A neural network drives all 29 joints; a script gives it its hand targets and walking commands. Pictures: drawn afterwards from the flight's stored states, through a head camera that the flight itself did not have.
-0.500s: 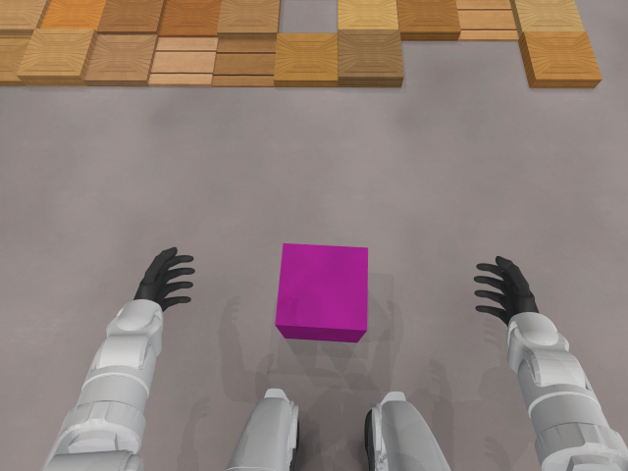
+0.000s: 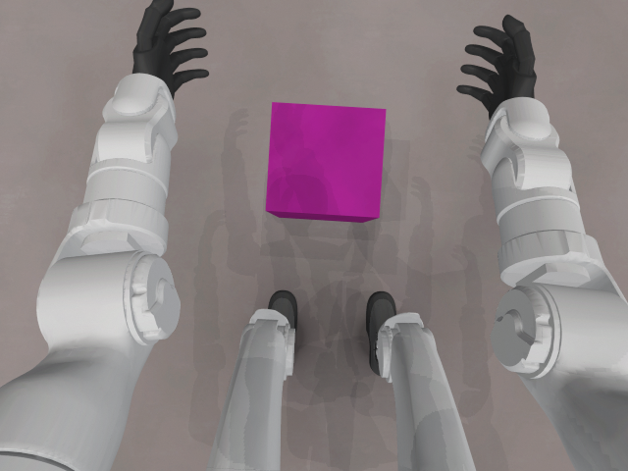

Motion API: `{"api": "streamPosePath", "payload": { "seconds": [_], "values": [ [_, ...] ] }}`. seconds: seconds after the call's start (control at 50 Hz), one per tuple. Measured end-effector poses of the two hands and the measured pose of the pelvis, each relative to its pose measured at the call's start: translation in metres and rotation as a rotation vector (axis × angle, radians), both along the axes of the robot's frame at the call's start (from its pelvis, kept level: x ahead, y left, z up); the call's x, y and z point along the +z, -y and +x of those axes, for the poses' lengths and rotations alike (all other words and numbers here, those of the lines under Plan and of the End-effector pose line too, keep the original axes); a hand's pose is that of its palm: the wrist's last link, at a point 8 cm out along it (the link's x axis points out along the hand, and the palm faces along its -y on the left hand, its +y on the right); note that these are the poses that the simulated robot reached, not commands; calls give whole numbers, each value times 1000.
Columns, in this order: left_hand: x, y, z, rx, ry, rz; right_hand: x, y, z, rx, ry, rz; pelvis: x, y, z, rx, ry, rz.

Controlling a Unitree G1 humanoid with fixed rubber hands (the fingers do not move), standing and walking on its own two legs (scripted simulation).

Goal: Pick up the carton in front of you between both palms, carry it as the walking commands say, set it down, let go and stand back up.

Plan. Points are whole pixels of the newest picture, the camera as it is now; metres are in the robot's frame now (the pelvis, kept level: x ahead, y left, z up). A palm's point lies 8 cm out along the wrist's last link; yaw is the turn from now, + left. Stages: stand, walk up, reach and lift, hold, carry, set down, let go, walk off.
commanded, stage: reach and lift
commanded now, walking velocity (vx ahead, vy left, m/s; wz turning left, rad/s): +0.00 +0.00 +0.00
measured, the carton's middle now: (324, 171) +0.51 +0.02 -0.51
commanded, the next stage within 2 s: none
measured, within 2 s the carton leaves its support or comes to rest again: leaves its support in 1.62 s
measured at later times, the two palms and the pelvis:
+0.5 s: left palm (215, 150) +0.51 +0.21 -0.35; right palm (441, 161) +0.50 -0.18 -0.35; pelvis -0.01 -0.01 -0.19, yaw -1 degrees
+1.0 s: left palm (237, 155) +0.52 +0.19 -0.45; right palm (419, 165) +0.51 -0.17 -0.45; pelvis -0.02 +0.00 -0.27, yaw -1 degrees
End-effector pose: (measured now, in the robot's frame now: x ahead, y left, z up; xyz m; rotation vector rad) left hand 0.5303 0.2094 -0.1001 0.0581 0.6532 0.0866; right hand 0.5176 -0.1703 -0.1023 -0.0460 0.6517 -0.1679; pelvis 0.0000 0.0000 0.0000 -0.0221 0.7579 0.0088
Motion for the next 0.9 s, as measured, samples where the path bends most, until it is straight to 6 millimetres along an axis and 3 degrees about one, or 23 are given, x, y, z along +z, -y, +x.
{"api": "streamPosePath", "payload": {
  "seconds": [0.08,0.16,0.3,0.4,0.5,0.62,0.78,0.9],
  "values": [
    [-31,1,-1,9,-16,3,-30,0,-1,-1,-17,-1,-13,0,11,-1,-66,-4],
    [-73,2,-7,23,-39,8,-71,3,-5,-4,-39,-2,-39,0,19,-3,-127,-7],
    [-162,0,-20,43,-54,19,-159,7,-15,-2,-53,-2,-103,3,16,-8,-171,-7],
    [-212,-3,-23,44,-33,23,-210,9,-19,7,-38,-1,-151,6,3,-11,-143,-6],
    [-246,-3,-22,46,-27,16,-243,7,-18,6,-33,6,-191,8,-12,-15,-81,-6],
    [-282,3,-21,45,-52,11,-279,2,-15,9,-60,12,-223,8,-26,-13,-14,-4],
    [-337,8,-22,38,-88,16,-332,-1,-17,12,-99,16,-254,6,-33,-18,64,-9],
    [-352,11,-17,35,-77,15,-347,0,-13,10,-87,10,-265,4,-28,-15,108,-10]
  ]
}}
